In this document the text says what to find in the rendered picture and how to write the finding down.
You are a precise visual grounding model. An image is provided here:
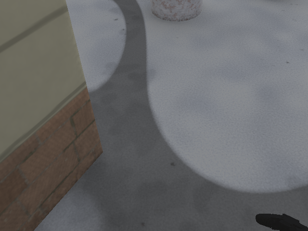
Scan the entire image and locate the robot right hand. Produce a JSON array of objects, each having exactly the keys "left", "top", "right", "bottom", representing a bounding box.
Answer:
[{"left": 255, "top": 214, "right": 308, "bottom": 231}]

